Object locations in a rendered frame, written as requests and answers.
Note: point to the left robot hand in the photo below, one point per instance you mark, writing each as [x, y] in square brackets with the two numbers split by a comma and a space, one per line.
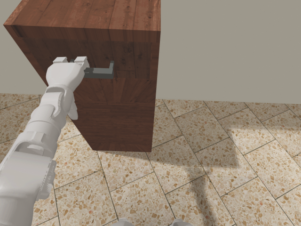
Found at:
[68, 74]

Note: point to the left robot shin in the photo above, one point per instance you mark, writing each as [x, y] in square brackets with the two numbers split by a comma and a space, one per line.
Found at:
[123, 219]

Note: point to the handle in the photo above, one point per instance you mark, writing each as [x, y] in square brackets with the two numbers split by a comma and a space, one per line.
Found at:
[101, 73]

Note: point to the left robot forearm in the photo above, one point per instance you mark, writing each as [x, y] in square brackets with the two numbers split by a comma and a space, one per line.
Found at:
[43, 129]

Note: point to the right robot shin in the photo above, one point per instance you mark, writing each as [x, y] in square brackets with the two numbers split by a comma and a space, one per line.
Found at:
[177, 220]

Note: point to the left robot upper arm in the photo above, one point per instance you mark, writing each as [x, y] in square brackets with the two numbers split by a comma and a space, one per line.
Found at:
[25, 179]

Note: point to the cabinet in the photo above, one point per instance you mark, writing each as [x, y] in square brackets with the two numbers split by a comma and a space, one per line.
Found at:
[113, 114]

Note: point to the robot shin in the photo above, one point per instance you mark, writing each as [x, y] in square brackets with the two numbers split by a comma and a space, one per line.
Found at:
[177, 220]
[123, 219]

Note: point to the drawer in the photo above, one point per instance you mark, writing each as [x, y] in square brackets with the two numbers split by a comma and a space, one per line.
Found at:
[131, 59]

